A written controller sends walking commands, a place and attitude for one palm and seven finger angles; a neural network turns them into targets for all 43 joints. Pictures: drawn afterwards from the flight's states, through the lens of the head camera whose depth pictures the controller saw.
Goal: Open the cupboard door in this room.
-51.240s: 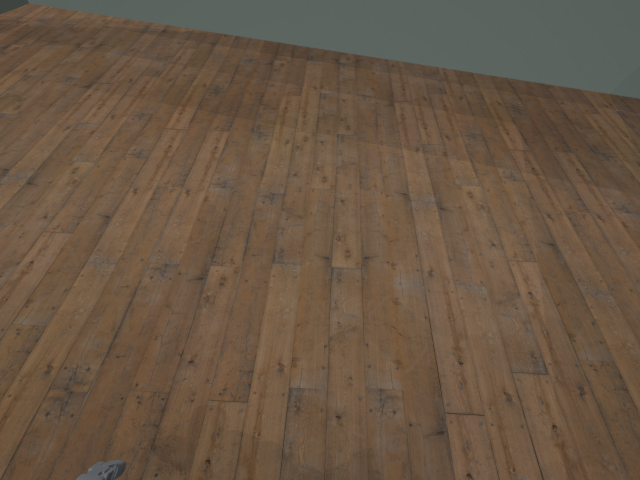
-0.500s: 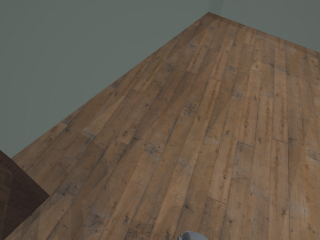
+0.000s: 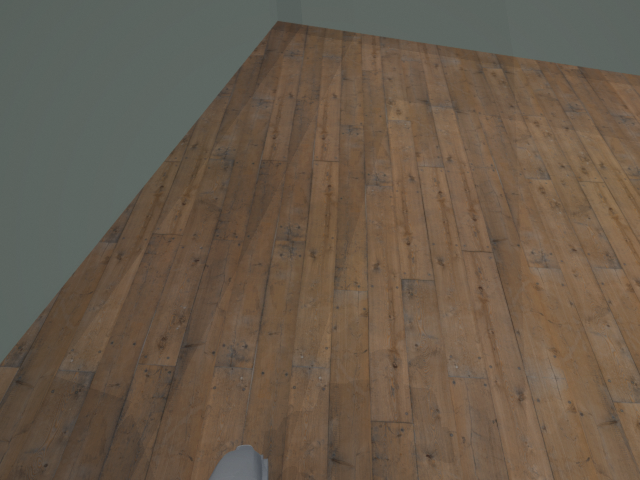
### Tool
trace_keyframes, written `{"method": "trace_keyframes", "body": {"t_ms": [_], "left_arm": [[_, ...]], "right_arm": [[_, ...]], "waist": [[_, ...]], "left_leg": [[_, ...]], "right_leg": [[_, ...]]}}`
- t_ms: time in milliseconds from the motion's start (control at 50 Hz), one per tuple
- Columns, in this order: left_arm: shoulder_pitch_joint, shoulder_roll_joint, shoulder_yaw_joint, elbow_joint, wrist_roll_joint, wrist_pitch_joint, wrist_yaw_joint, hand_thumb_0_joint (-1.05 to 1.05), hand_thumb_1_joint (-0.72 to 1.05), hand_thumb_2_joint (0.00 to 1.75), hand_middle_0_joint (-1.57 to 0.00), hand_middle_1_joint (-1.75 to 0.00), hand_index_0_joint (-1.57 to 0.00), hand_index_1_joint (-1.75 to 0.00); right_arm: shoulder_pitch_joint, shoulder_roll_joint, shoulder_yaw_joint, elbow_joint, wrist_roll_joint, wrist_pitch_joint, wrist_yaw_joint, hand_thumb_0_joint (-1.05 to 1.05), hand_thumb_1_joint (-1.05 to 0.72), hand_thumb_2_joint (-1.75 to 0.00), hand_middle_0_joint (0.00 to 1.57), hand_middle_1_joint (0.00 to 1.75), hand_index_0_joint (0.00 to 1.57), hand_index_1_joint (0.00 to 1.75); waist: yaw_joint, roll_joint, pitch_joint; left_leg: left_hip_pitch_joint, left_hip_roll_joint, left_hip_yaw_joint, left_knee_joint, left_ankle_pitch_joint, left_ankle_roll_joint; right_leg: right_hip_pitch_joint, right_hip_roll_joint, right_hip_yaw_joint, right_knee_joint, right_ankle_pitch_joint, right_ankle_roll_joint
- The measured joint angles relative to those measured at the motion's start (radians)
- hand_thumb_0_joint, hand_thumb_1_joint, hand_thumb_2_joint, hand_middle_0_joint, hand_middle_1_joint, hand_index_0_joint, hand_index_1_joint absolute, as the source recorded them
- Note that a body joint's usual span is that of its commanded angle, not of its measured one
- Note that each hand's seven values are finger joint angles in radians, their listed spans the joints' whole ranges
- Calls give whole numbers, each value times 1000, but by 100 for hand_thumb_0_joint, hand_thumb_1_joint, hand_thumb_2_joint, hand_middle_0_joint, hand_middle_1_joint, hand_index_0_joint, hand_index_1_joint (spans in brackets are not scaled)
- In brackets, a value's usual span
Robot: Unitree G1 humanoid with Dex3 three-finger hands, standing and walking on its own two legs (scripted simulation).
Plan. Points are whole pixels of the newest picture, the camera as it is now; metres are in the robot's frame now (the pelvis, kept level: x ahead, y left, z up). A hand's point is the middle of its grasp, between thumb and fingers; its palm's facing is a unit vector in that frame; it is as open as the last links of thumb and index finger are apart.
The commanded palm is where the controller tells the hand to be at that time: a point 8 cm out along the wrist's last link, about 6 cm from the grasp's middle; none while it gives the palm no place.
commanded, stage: walk to a spot facing it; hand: left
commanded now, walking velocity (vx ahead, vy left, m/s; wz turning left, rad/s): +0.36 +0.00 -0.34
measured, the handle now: out of the picture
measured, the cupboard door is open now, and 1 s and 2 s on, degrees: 50 50 50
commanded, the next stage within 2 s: turn to face it in 0.68 s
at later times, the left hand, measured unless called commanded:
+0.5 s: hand (232, 318) +0.39 +0.17 -0.16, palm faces -0.24 -0.95 -0.17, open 7.4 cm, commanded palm none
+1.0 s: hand (312, 258) +0.52 +0.04 -0.16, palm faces -0.26 -0.94 -0.22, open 7.3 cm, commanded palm none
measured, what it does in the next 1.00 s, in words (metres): walks ahead, turning right: left foot, then right foot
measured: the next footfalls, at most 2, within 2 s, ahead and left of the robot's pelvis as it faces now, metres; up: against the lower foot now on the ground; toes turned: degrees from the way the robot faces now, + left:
left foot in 0.14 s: +0.21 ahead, +0.14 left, +0.00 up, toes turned +2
right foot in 0.62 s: +0.41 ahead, -0.15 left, +0.00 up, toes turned -24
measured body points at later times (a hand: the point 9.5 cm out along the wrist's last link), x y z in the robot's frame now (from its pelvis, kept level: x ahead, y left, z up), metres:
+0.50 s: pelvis +0.24 +0.01 +0.00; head +0.28 +0.01 +0.45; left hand +0.40 +0.22 -0.15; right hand +0.13 -0.21 -0.15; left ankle +0.17 +0.14 -0.74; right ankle +0.31 -0.14 -0.69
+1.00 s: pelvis +0.45 -0.13 +0.00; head +0.46 -0.15 +0.45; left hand +0.54 +0.09 -0.14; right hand +0.44 -0.36 -0.16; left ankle +0.58 -0.01 -0.68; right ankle +0.38 -0.14 -0.74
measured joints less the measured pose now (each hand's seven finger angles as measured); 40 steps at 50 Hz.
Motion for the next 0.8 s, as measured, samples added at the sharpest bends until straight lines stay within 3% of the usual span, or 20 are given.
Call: {"method": "trace_keyframes", "body": {"t_ms": [140, 160, 200, 240, 300, 380, 460, 560, 620, 640, 700, 740, 800], "left_arm": [[79, -3, 7, 41, -4, -1, 0, 1, 90, 90, -21, -30, -20, -30], [84, 2, 12, 49, -8, 3, 1, 1, 90, 90, -21, -30, -20, -30], [78, 15, 16, 65, -9, 16, 3, 1, 91, 90, -21, -30, -20, -30], [61, 29, 22, 73, -1, 23, 0, 1, 91, 90, -20, -30, -20, -30], [14, 45, 31, 51, 6, 30, -9, 1, 91, 90, -20, -30, -20, -29], [-38, 41, 32, 7, 9, 38, -17, 1, 91, 90, -20, -30, -20, -29], [-91, 30, 26, -15, 11, 49, -25, 1, 91, 90, -20, -30, -19, -29], [-162, 21, 13, -28, 7, 51, -33, 1, 91, 90, -20, -30, -19, -29], [-183, 25, 7, -48, 6, 26, -34, 1, 91, 90, -20, -30, -20, -29], [-184, 27, 8, -54, 7, 9, -30, 1, 91, 90, -20, -30, -20, -29], [-168, 22, 7, -54, -12, -11, -7, 1, 91, 90, -20, -30, -20, -29], [-137, 14, 0, -38, -17, -8, 6, 1, 91, 90, -20, -30, -20, -29], [-81, -2, 0, -4, -18, -13, 22, 0, 92, 90, -20, -30, -20, -30]], "right_arm": [[-66, 21, 18, -31, 1, -41, 1, 0, -91, -89, 20, 30, 20, 29], [-73, 26, 21, -32, -6, -55, -4, 0, -91, -89, 20, 30, 20, 29], [-74, 38, 32, -39, -16, -70, -13, 0, -91, -89, 20, 30, 21, 29], [-46, 52, 39, -39, -18, -77, -20, 0, -91, -89, 20, 30, 21, 29], [17, 70, 44, -7, -15, -82, -31, 0, -91, -89, 20, 30, 21, 29], [100, 53, 28, 49, -5, -80, -46, -1, -94, -89, 20, 30, 21, 29], [180, 36, 25, 95, -9, -67, -40, 0, -94, -89, 20, 30, 21, 29], [261, 29, 29, 138, -15, -52, -36, 0, -92, -89, 20, 30, 20, 29], [306, 36, 34, 164, -11, -37, -31, 0, -92, -89, 20, 30, 20, 29], [309, 42, 36, 174, -4, -27, -26, 0, -92, -89, 20, 30, 20, 29], [241, 44, 30, 178, 13, 5, -20, 1, -91, -89, 20, 30, 20, 29], [181, 43, 22, 156, 12, 7, -22, 1, -91, -89, 20, 30, 20, 29], [94, 44, 15, 106, 5, -3, -25, 1, -91, -89, 20, 30, 20, 29]], "waist": [[46, -17, -11], [46, -25, -11], [44, -38, -2], [35, -43, -5], [34, -46, -2], [31, -33, -7], [9, -18, -4], [-35, -2, 18], [-43, 8, 29], [-33, 5, 33], [-31, 6, 61], [-33, 6, 58], [-32, 2, 35]], "left_leg": [[117, -54, 20, -325, 69, 30], [119, -58, 31, -305, 85, 64], [139, -50, 63, -248, 26, 97], [189, -46, 84, -269, -11, 99], [280, -47, 111, -365, -5, 88], [390, -47, 155, -479, -3, 82], [485, -44, 198, -536, -37, 62], [589, -27, 249, -539, -118, 14], [602, 22, 260, -400, -208, -19], [557, 48, 246, -258, -211, -10], [326, 30, 63, 244, -204, 19], [196, 22, 16, 351, -133, 26], [54, 25, -9, 294, -56, 25]], "right_leg": [[95, 2, 56, 51, -135, 35], [62, -3, 57, 149, -171, 31], [-55, -1, 59, 466, -212, 18], [-177, -12, 33, 716, -155, 16], [-323, -52, 1, 851, -33, 30], [-451, -89, -12, 794, 58, 44], [-487, -112, -42, 601, 127, 45], [-426, -97, -96, 338, 115, 12], [-322, -54, -128, 229, 78, -33], [-312, -45, -129, 240, 103, -51], [-275, -15, -122, 294, 16, -77], [-216, 3, -112, 223, 20, -70], [-133, 26, -88, 94, 50, -79]]}}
